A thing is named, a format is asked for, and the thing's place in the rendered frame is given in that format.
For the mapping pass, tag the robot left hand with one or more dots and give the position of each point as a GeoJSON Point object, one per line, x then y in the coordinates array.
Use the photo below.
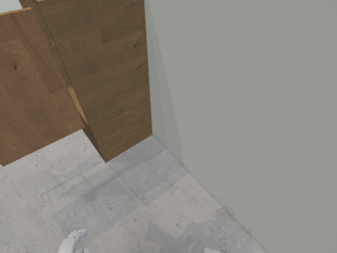
{"type": "Point", "coordinates": [69, 244]}

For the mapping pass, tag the cupboard door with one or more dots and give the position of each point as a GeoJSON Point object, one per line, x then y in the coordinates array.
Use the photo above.
{"type": "Point", "coordinates": [36, 107]}

